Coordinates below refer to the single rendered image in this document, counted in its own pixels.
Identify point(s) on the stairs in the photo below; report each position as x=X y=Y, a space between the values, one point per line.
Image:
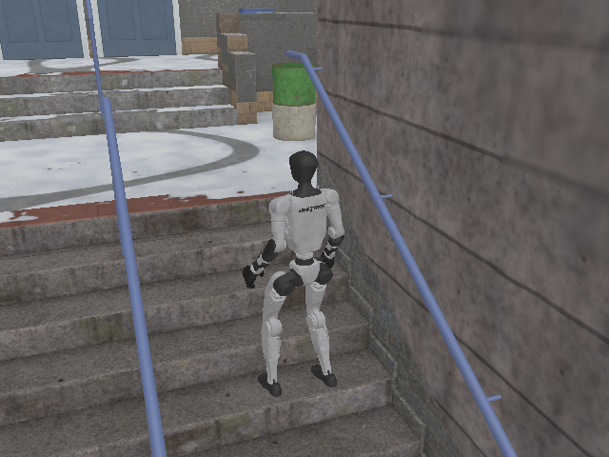
x=70 y=379
x=65 y=106

